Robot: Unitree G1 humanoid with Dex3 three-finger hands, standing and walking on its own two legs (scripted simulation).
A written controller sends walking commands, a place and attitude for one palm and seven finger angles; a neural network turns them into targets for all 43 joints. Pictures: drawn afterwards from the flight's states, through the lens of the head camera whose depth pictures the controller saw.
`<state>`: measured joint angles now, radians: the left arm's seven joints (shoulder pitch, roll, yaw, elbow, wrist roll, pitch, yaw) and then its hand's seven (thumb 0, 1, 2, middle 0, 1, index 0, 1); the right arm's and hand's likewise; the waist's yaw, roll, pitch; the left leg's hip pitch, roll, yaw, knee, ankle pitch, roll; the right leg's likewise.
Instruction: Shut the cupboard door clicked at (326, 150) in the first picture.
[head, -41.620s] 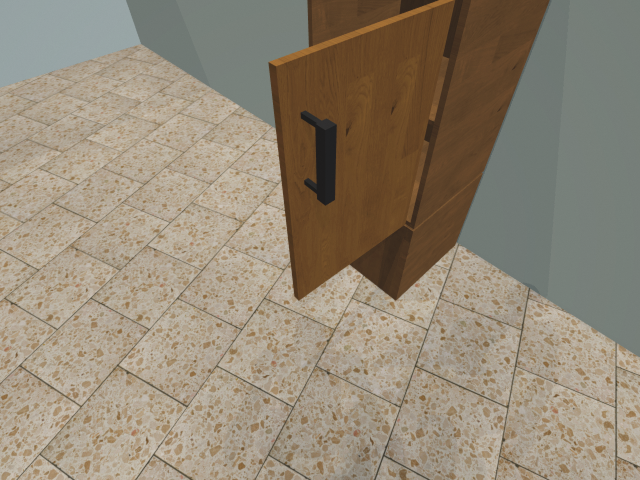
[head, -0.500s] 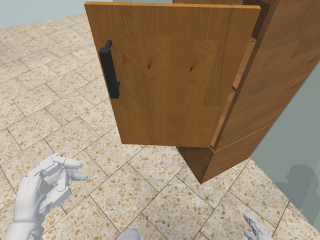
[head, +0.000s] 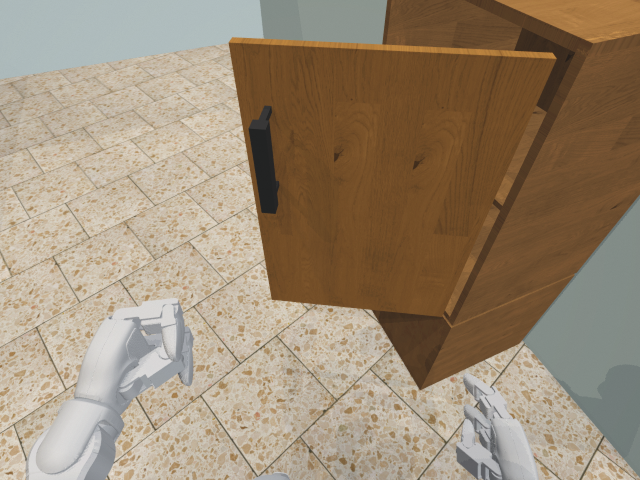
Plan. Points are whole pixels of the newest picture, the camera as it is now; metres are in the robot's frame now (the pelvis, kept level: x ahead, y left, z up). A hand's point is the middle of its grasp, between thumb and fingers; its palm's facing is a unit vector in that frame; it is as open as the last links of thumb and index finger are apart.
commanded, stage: raise the hand and make a fist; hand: left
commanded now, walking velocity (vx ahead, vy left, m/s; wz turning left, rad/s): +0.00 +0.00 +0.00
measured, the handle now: (268, 161) +0.53 +0.14 +0.12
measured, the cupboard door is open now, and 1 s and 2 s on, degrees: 60 60 60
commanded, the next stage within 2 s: bring the fist close to the handle in 0.54 s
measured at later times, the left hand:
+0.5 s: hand (171, 340) +0.22 +0.18 +0.13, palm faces +0.04 -1.00 -0.05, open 3.2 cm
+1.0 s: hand (235, 295) +0.28 +0.13 +0.12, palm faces -0.10 -0.99 -0.02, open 3.1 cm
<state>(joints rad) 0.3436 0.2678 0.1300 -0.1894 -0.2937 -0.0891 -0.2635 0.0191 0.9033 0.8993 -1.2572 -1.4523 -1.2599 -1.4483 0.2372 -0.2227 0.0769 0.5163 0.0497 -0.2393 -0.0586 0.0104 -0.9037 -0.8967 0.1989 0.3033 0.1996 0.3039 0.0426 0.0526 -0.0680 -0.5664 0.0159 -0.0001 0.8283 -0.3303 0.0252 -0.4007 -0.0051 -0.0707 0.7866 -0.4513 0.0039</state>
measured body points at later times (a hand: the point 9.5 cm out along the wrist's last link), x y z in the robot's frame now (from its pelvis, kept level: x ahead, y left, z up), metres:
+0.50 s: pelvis -0.01 -0.02 +0.01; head -0.01 -0.03 +0.46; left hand +0.21 +0.23 +0.13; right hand +0.17 -0.25 -0.06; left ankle +0.06 +0.10 -0.70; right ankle -0.03 -0.12 -0.70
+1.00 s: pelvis +0.00 -0.02 +0.01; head +0.00 -0.04 +0.46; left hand +0.28 +0.18 +0.12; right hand +0.17 -0.25 -0.07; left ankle +0.06 +0.10 -0.70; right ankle -0.03 -0.12 -0.70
